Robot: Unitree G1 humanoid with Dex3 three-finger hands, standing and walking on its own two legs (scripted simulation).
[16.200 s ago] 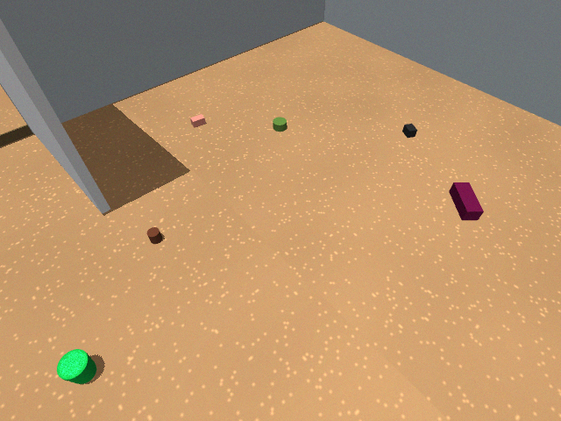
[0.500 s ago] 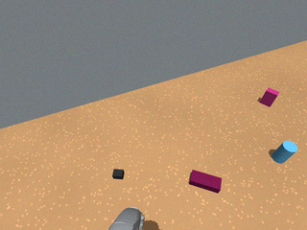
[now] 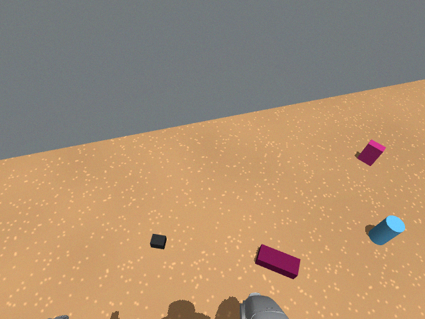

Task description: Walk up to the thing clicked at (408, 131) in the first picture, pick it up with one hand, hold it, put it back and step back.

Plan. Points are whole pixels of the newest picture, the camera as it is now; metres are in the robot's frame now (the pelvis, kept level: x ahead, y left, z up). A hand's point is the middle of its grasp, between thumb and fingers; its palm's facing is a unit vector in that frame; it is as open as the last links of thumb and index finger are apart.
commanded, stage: walk up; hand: left
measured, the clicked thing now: (158, 241) +0.54 +0.22 -0.75
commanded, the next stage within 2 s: none
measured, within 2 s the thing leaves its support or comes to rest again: neither
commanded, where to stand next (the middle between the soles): +0.15 -0.01 m, yaw -1 degrees
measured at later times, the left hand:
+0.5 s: hand out of the picture +0.09 +0.25 -0.15, palm faces +0.02 -0.94 -0.33, open 7.4 cm
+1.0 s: hand out of the picture +0.07 +0.23 -0.15, palm faces +0.05 -0.94 -0.34, open 7.4 cm
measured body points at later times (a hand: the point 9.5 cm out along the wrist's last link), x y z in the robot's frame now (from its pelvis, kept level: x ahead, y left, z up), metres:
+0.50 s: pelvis -0.02 -0.01 -0.01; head -0.01 -0.01 +0.44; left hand +0.09 +0.30 -0.13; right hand +0.01 -0.32 -0.14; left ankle -0.05 +0.11 -0.74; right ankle +0.08 -0.14 -0.73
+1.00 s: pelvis +0.02 -0.03 +0.00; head +0.03 -0.04 +0.45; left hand +0.07 +0.28 -0.13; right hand +0.13 -0.32 -0.13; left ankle -0.05 +0.11 -0.74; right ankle +0.07 -0.14 -0.74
